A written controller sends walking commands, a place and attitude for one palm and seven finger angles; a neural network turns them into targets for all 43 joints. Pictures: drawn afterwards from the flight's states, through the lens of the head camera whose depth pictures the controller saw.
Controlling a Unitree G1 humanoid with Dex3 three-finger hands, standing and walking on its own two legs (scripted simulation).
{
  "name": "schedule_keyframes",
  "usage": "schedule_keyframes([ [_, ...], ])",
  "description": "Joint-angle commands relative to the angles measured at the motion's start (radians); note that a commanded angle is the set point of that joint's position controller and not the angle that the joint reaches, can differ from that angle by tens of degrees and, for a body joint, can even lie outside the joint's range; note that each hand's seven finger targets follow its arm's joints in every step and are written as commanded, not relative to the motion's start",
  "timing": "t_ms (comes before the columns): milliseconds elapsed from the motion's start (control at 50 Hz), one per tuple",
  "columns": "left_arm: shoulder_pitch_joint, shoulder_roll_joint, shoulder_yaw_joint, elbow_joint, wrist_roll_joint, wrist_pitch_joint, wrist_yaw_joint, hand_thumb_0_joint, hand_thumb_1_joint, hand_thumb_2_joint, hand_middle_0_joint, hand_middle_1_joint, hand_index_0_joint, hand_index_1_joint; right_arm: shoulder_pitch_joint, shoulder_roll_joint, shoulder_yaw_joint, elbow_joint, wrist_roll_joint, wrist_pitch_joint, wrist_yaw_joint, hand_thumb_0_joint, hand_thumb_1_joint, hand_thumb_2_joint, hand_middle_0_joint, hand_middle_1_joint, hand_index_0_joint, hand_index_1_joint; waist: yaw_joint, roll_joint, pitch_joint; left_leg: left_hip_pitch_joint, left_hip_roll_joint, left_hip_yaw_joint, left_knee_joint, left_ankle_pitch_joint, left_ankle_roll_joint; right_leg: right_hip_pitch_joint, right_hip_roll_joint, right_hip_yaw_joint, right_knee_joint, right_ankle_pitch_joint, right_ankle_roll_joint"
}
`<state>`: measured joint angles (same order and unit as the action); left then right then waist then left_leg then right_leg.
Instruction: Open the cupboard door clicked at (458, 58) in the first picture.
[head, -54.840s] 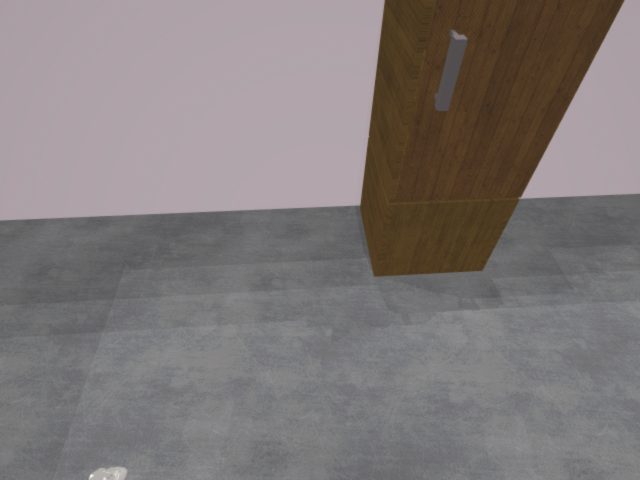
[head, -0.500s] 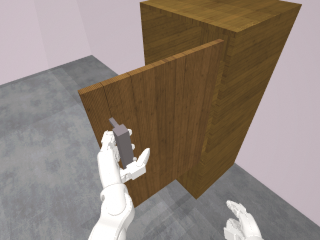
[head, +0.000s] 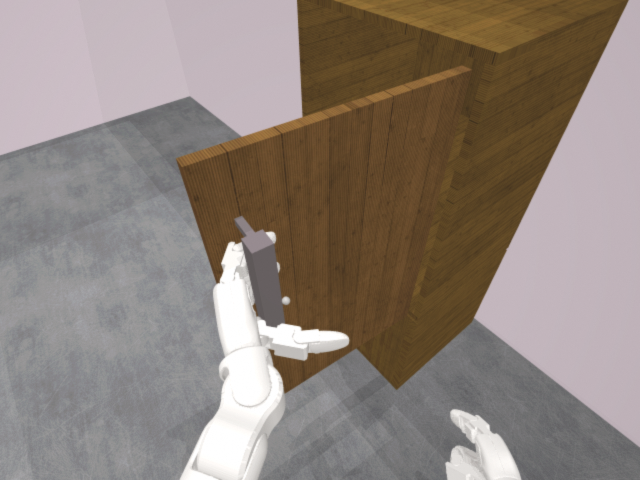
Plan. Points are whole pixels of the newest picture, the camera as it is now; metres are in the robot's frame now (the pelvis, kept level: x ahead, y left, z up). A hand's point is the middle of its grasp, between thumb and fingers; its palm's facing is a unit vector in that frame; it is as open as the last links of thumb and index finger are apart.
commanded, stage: slide the hand sideways off the handle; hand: left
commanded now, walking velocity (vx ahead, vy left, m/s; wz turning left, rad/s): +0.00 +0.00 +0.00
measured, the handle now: (258, 276) +0.33 +0.11 +0.10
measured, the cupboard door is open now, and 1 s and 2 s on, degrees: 85 87 87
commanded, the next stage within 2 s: draw the hand back to the body in 1.30 s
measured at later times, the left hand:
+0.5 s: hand (282, 330) +0.26 +0.07 +0.11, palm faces -0.08 -1.00 +0.00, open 15.8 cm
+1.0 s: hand (236, 370) +0.21 +0.11 +0.10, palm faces +0.00 -1.00 -0.03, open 16.0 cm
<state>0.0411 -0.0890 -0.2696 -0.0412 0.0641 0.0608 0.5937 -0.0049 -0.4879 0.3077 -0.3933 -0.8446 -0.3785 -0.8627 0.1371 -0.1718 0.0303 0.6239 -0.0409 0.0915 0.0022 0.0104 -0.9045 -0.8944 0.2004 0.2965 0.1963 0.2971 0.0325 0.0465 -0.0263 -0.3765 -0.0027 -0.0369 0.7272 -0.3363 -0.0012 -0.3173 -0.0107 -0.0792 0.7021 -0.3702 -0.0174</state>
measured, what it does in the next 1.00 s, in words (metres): stands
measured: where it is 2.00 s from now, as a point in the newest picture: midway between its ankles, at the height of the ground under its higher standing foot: outside the picture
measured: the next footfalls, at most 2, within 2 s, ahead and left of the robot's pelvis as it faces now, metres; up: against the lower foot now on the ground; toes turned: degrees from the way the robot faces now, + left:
none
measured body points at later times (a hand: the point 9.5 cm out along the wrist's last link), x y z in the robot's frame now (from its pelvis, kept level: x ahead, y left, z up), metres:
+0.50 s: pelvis -0.01 +0.01 +0.00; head -0.02 -0.01 +0.45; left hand +0.25 +0.12 +0.11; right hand +0.18 -0.20 -0.08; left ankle +0.03 +0.12 -0.72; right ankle +0.00 -0.11 -0.72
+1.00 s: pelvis +0.03 -0.01 -0.01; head +0.03 -0.03 +0.44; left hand +0.20 +0.17 +0.10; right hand +0.21 -0.24 -0.08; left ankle +0.03 +0.12 -0.72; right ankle +0.00 -0.11 -0.72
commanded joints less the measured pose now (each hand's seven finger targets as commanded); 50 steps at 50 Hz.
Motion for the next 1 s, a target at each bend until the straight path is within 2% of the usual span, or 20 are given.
schedule_keyframes([
  [0, -0.310, -0.159, -0.067, -0.199, 0.028, -0.055, 0.002, 0.000, -0.500, 0.300, -0.150, -0.300, -0.150, -0.300, -0.164, -0.085, -0.031, -0.178, -0.001, -0.065, -0.009, 0.000, -0.900, -0.900, 0.200, 0.300, 0.200, 0.300, -0.026, -0.100, -0.161, 0.103, -0.002, -0.014, -0.106, 0.086, 0.015, -0.052, 0.005, 0.014, -0.151, 0.048, -0.027],
  [80, -0.327, -0.155, -0.063, -0.188, 0.022, -0.057, -0.001, 0.000, -0.500, 0.300, -0.150, -0.300, -0.150, -0.300, -0.167, -0.085, -0.029, -0.175, 0.000, -0.069, -0.011, 0.000, -0.900, -0.900, 0.200, 0.300, 0.200, 0.300, -0.029, -0.107, -0.147, 0.103, -0.002, -0.015, -0.108, 0.067, 0.016, -0.062, 0.004, 0.017, -0.162, 0.024, -0.025],
  [100, -0.314, -0.068, -0.232, -0.186, 0.103, -0.096, -0.196, 0.000, -0.500, 0.300, -0.150, -0.300, -0.150, -0.300, -0.079, -0.118, -0.030, -0.154, -0.001, -0.065, -0.005, 0.000, -0.900, -0.900, 0.200, 0.300, 0.200, 0.300, -0.111, -0.147, -0.097, 0.133, 0.000, -0.014, -0.108, 0.097, 0.032, -0.100, 0.000, 0.050, -0.156, 0.091, -0.019],
  [120, -0.358, -0.001, -0.159, -0.233, 0.065, -0.137, -0.300, 0.000, -0.500, 0.300, -0.150, -0.300, -0.150, -0.300, -0.066, -0.114, -0.032, -0.184, 0.011, -0.071, -0.016, 0.000, -0.900, -0.900, 0.200, 0.300, 0.200, 0.300, -0.085, -0.117, -0.152, 0.122, 0.000, -0.014, -0.110, 0.109, 0.036, -0.076, 0.000, 0.044, -0.137, 0.123, -0.023],
  [160, -0.376, 0.034, -0.164, -0.269, 0.019, -0.180, -0.451, 0.000, -0.500, 0.300, -0.150, -0.300, -0.150, -0.300, -0.056, -0.113, -0.021, -0.209, 0.027, -0.092, -0.033, 0.000, -0.900, -0.900, 0.200, 0.300, 0.200, 0.300, -0.079, -0.037, -0.189, 0.149, -0.004, -0.017, -0.113, 0.108, 0.037, -0.065, 0.001, 0.042, -0.115, 0.142, -0.029],
  [200, -0.358, 0.061, -0.144, -0.238, -0.059, -0.185, -0.580, 0.000, -0.500, 0.300, -0.150, -0.300, -0.150, -0.300, -0.057, -0.121, -0.007, -0.227, 0.044, -0.120, -0.049, 0.000, -0.900, -0.900, 0.200, 0.300, 0.200, 0.300, -0.088, -0.048, -0.155, 0.132, -0.007, -0.026, -0.126, 0.052, 0.039, -0.080, 0.005, 0.034, -0.125, 0.091, -0.026],
  [220, -0.363, 0.063, -0.113, -0.243, -0.104, -0.180, -0.609, 0.000, -0.500, 0.300, -0.150, -0.300, -0.150, -0.300, -0.071, -0.119, -0.001, -0.236, 0.053, -0.135, -0.057, 0.000, -0.900, -0.900, 0.200, 0.300, 0.200, 0.300, -0.080, -0.041, -0.136, 0.118, -0.010, -0.027, -0.131, 0.017, 0.036, -0.085, 0.007, 0.035, -0.135, 0.056, -0.024],
  [260, -0.323, 0.039, -0.073, -0.234, -0.165, -0.166, -0.613, 0.000, -0.500, 0.300, -0.150, -0.300, -0.150, -0.300, -0.080, -0.119, 0.003, -0.242, 0.062, -0.167, -0.061, 0.000, -0.900, -0.900, 0.200, 0.300, 0.200, 0.300, -0.068, -0.062, -0.123, 0.103, -0.009, -0.039, -0.149, -0.035, 0.028, -0.091, 0.013, 0.019, -0.136, 0.008, -0.019],
  [280, -0.261, 0.051, -0.036, -0.225, -0.181, -0.157, -0.601, 0.000, -0.500, 0.300, -0.150, -0.300, -0.150, -0.300, -0.083, -0.120, 0.001, -0.245, 0.062, -0.177, -0.060, 0.000, -0.900, -0.900, 0.200, 0.300, 0.200, 0.300, -0.047, -0.086, -0.126, 0.091, -0.006, -0.041, -0.157, -0.053, 0.023, -0.086, 0.015, 0.015, -0.139, -0.015, -0.016],
  [300, -0.253, 0.050, -0.026, -0.234, -0.184, -0.150, -0.586, 0.000, -0.500, 0.300, -0.150, -0.300, -0.150, -0.300, -0.086, -0.122, 0.004, -0.244, 0.064, -0.184, -0.057, 0.000, -0.900, -0.900, 0.200, 0.300, 0.200, 0.300, -0.046, -0.077, -0.111, 0.084, -0.005, -0.041, -0.164, -0.068, 0.021, -0.091, 0.014, 0.013, -0.140, -0.024, -0.014],
  [420, -0.136, 0.097, 0.021, -0.299, -0.142, -0.137, -0.517, 0.000, -0.500, 0.300, -0.150, -0.300, -0.150, -0.300, -0.076, -0.124, -0.001, -0.259, 0.056, -0.205, -0.033, 0.000, -0.900, -0.900, 0.200, 0.300, 0.200, 0.300, -0.019, -0.096, -0.123, 0.076, 0.002, -0.029, -0.168, -0.034, 0.019, -0.065, 0.014, 0.014, -0.127, -0.005, -0.015],
  [440, -0.114, 0.128, 0.042, -0.301, -0.135, -0.135, -0.515, 0.000, -0.500, 0.300, -0.150, -0.300, -0.150, -0.300, -0.076, -0.127, -0.002, -0.257, 0.054, -0.202, -0.032, 0.000, -0.900, -0.900, 0.200, 0.300, 0.200, 0.300, -0.015, -0.076, -0.119, 0.074, 0.001, -0.023, -0.168, -0.030, 0.019, -0.061, 0.013, 0.020, -0.131, -0.004, -0.016],
  [460, -0.109, 0.116, 0.033, -0.327, -0.132, -0.135, -0.515, 0.000, -0.500, 0.300, -0.150, -0.300, -0.150, -0.300, -0.078, -0.122, 0.002, -0.264, 0.052, -0.202, -0.031, 0.000, -0.900, -0.900, 0.200, 0.300, 0.200, 0.300, -0.017, -0.067, -0.117, 0.077, 0.000, -0.019, -0.167, -0.019, 0.020, -0.060, 0.011, 0.019, -0.130, 0.005, -0.016],
  [540, 0.025, 0.203, 0.136, -0.351, -0.136, -0.133, -0.518, 0.000, -0.500, 0.300, -0.150, -0.300, -0.150, -0.300, -0.077, -0.125, 0.003, -0.272, 0.047, -0.194, -0.032, 0.000, -0.900, -0.900, 0.200, 0.300, 0.200, 0.300, 0.010, -0.091, -0.099, 0.066, 0.002, 0.001, -0.160, 0.020, 0.022, -0.033, 0.014, 0.032, -0.151, 0.021, -0.018],
  [640, 0.193, 0.226, 0.204, -0.400, -0.163, -0.131, -0.533, 0.000, -0.500, 0.300, -0.150, -0.300, -0.150, -0.300, -0.076, -0.121, 0.003, -0.292, 0.045, -0.181, -0.029, 0.000, -0.900, -0.900, 0.200, 0.300, 0.200, 0.300, 0.022, -0.069, -0.074, 0.054, 0.002, 0.026, -0.148, 0.067, 0.021, -0.012, 0.015, 0.037, -0.154, 0.081, -0.016],
  [740, 0.340, 0.269, 0.272, -0.477, -0.183, -0.162, -0.549, 0.000, -0.500, 0.300, -0.150, -0.300, -0.150, -0.300, -0.044, -0.125, -0.009, -0.312, 0.044, -0.178, -0.030, 0.000, -0.900, -0.900, 0.200, 0.300, 0.200, 0.300, 0.021, -0.076, -0.101, 0.041, -0.001, 0.043, -0.115, 0.136, 0.025, 0.012, 0.018, 0.046, -0.127, 0.195, -0.010],
  [780, 0.393, 0.258, 0.261, -0.532, -0.192, -0.185, -0.567, 0.000, -0.500, 0.300, -0.150, -0.300, -0.150, -0.300, -0.028, -0.124, -0.014, -0.324, 0.045, -0.186, -0.028, 0.000, -0.900, -0.900, 0.200, 0.300, 0.200, 0.300, 0.014, -0.056, -0.121, 0.050, -0.001, 0.046, -0.096, 0.174, 0.027, 0.007, 0.018, 0.042, -0.103, 0.264, -0.006],
  [840, 0.462, 0.293, 0.292, -0.566, -0.210, -0.227, -0.601, 0.000, -0.500, 0.300, -0.150, -0.300, -0.150, -0.300, 0.002, -0.132, -0.024, -0.323, 0.048, -0.201, -0.032, 0.000, -0.900, -0.900, 0.200, 0.300, 0.200, 0.300, 0.002, -0.080, -0.135, 0.030, -0.005, 0.046, -0.059, 0.204, 0.029, 0.006, 0.018, 0.055, -0.084, 0.335, 0.001],
  [880, 0.502, 0.293, 0.292, -0.614, -0.227, -0.262, -0.630, 0.000, -0.500, 0.300, -0.150, -0.300, -0.150, -0.300, 0.016, -0.134, -0.031, -0.331, 0.051, -0.219, -0.032, 0.000, -0.900, -0.900, 0.200, 0.300, 0.200, 0.300, -0.001, -0.047, -0.162, 0.029, -0.008, 0.045, -0.038, 0.226, 0.029, -0.001, 0.014, 0.056, -0.057, 0.388, 0.006],
  [980, 0.585, 0.314, 0.310, -0.628, -0.264, -0.318, -0.702, 0.000, -0.500, 0.300, -0.150, -0.300, -0.150, -0.300, 0.039, -0.145, -0.044, -0.334, 0.058, -0.255, -0.041, 0.000, -0.900, -0.900, 0.200, 0.300, 0.200, 0.300, -0.015, -0.070, -0.144, -0.022, -0.015, 0.033, 0.009, 0.201, 0.029, -0.044, 0.008, 0.066, -0.035, 0.401, 0.020],
])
